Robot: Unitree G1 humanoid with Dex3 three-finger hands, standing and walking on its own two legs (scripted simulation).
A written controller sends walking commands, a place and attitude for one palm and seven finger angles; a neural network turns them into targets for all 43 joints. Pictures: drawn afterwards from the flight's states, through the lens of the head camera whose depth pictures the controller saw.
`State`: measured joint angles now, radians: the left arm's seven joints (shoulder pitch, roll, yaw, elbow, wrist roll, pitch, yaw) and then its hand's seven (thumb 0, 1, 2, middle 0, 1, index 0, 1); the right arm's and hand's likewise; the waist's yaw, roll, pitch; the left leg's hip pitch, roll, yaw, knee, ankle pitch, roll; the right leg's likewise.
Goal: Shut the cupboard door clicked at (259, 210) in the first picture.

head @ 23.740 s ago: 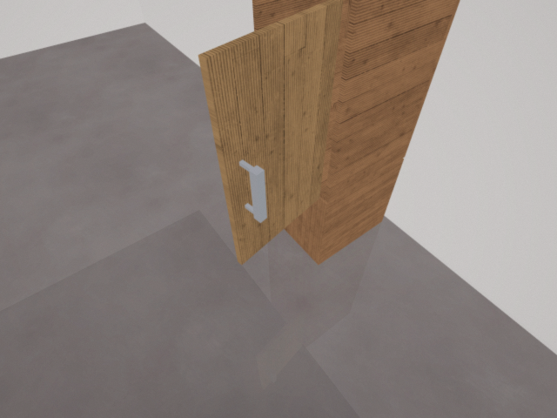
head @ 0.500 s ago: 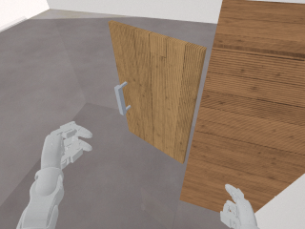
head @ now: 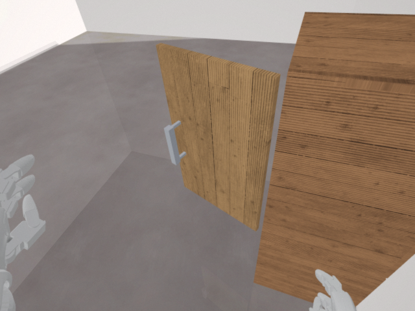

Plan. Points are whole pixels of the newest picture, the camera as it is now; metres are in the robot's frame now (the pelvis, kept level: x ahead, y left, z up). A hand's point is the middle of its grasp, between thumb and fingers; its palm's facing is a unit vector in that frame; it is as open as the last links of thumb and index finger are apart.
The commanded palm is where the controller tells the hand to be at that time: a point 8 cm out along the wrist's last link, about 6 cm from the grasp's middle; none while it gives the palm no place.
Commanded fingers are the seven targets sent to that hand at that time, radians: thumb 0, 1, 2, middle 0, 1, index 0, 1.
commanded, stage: draw the hand back to the body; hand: left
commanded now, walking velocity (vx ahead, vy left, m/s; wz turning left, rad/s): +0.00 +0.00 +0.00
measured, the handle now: (176, 142) +0.63 +0.20 -0.06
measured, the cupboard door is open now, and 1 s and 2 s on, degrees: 71 71 71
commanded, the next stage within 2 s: step back with the hand held close in 0.26 s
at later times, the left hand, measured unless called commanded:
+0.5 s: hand (48, 228) +0.18 +0.26 +0.16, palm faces +0.46 -0.77 -0.45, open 7.4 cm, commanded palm +0.12 +0.30 +0.17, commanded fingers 0.00 0.90 0.90 -0.20 -0.30 -0.20 -0.30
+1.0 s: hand (17, 248) +0.15 +0.29 +0.16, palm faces +0.42 -0.76 -0.49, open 7.4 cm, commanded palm +0.09 +0.33 +0.17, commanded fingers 0.00 0.90 0.90 -0.20 -0.30 -0.20 -0.30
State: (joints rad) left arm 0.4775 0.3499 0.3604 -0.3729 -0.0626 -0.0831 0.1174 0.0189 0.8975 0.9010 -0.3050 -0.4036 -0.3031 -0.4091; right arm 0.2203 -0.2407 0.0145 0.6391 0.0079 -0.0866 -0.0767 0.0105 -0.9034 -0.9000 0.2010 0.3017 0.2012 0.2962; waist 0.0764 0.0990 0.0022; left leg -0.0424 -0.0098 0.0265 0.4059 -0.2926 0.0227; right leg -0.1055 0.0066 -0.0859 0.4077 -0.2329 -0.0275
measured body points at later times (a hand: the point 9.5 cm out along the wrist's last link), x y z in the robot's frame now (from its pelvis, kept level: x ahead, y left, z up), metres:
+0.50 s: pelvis -0.02 +0.00 +0.00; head -0.03 -0.04 +0.45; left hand +0.15 +0.30 +0.19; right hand +0.16 -0.24 -0.10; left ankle -0.04 +0.10 -0.74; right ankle +0.00 -0.10 -0.74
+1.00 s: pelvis -0.06 +0.03 -0.02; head -0.06 +0.03 +0.43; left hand +0.12 +0.33 +0.18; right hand +0.11 -0.21 -0.09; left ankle -0.04 +0.10 -0.74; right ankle +0.00 -0.10 -0.74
